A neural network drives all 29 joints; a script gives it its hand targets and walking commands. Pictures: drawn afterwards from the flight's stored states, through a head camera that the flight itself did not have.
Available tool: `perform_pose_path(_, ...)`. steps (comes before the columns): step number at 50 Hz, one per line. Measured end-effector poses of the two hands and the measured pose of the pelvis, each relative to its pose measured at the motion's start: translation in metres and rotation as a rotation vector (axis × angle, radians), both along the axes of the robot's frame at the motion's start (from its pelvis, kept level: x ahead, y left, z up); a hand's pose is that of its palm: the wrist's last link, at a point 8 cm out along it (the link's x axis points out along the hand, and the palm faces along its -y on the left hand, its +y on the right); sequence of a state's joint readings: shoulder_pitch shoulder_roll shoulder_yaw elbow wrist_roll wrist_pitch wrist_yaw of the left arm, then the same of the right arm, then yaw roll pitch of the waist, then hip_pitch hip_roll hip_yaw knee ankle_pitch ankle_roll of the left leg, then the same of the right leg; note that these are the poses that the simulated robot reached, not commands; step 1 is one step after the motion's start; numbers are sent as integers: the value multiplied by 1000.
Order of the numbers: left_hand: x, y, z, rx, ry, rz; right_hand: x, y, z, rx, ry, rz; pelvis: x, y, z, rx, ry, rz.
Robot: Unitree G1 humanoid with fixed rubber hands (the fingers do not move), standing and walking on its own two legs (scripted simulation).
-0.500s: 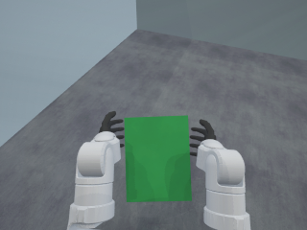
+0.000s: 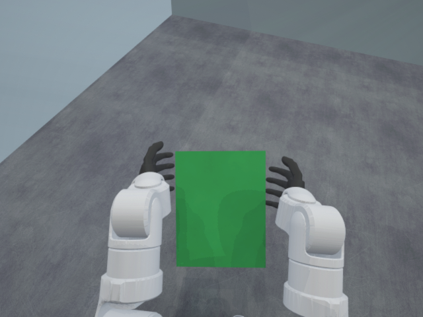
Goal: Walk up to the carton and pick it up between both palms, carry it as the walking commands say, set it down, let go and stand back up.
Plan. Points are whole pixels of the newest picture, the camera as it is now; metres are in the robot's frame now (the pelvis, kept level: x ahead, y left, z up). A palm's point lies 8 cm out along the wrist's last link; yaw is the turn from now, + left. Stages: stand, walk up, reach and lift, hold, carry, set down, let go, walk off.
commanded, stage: carry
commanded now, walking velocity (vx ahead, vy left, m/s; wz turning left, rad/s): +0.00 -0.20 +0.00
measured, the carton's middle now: (220, 199) +0.37 -0.03 -0.01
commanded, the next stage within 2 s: none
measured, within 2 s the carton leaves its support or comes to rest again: neither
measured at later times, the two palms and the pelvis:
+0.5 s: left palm (179, 202) +0.30 +0.05 +0.10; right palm (328, 212) +0.28 -0.19 +0.10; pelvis -0.04 -0.06 +0.00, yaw +1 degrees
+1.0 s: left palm (230, 240) +0.23 -0.02 +0.11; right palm (395, 243) +0.23 -0.26 +0.11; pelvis -0.09 -0.14 +0.01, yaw +0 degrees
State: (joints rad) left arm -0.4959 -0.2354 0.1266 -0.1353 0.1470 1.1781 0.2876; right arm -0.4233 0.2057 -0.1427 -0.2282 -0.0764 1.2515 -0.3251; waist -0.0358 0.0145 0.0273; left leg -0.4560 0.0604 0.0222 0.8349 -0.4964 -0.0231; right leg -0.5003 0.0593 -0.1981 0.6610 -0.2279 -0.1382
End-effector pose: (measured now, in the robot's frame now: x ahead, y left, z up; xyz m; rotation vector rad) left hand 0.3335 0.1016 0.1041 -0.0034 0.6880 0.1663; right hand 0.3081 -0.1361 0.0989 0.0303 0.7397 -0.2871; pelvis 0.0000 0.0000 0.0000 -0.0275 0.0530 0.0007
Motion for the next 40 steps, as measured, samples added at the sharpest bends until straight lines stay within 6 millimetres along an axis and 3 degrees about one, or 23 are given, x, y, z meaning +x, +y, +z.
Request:
perform_pose_path(5, -13, 9, -12, -29, 25, 46, -1, 6, -3, -8, 28, 53, -7, -8, 4, 22, -2, -17)
perform_pose_path(9, -21, 10, -9, 16, 42, 60, 0, 6, -8, 21, 41, 84, -6, -13, 6, 12, 7, -23)
perform_pose_path(16, -20, -16, 10, 16, -29, 75, 1, -17, -4, 27, -25, 79, -13, -38, 6, 18, 0, -19)
perform_pose_path(23, -30, -47, 4, -7, -40, 26, -19, -48, 4, 16, -42, 12, -31, -54, 4, 27, 16, 11)
perform_pose_path(32, -70, -48, -14, -22, 22, 55, -54, -52, -5, 4, 20, 73, -61, -69, 4, 15, 8, 1)
perform_pose_path(36, -84, -51, -7, 27, 52, 64, -62, -55, -9, 29, 49, 112, -63, -78, 9, -1, 10, 3)
perform_pose_path(40, -87, -63, 5, 25, -2, 108, -60, -66, -3, 35, -1, 145, -67, -99, 7, -3, 14, -17)
